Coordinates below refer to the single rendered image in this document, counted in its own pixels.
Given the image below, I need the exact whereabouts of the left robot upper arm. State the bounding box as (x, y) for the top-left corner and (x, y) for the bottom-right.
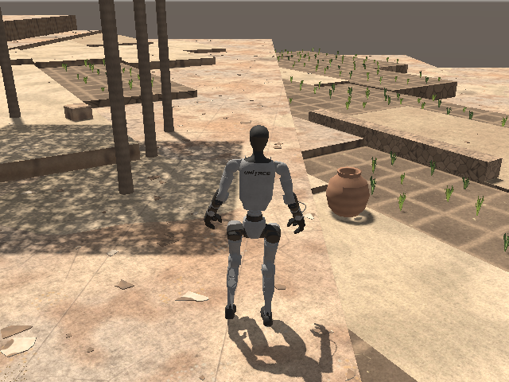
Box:
(216, 159), (241, 202)

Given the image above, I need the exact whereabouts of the right robot upper arm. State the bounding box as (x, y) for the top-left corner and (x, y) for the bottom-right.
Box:
(274, 161), (296, 205)

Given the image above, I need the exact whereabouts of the right robot forearm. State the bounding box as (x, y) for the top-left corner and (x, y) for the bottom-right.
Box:
(288, 193), (303, 220)

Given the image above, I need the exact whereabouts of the right robot shin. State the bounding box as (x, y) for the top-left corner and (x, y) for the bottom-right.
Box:
(262, 263), (275, 316)

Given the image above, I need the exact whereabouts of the robot shin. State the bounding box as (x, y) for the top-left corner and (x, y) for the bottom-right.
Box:
(227, 254), (239, 309)
(262, 263), (275, 316)

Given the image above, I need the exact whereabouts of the left robot forearm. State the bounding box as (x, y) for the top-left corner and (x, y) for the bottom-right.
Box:
(207, 189), (223, 216)

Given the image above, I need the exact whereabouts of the robot right hand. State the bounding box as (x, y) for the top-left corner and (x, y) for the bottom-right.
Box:
(287, 217), (305, 234)

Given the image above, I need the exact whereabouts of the robot left hand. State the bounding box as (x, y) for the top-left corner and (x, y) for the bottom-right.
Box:
(204, 211), (222, 229)

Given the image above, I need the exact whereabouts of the left robot shin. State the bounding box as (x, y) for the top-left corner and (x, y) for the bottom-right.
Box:
(227, 254), (239, 309)

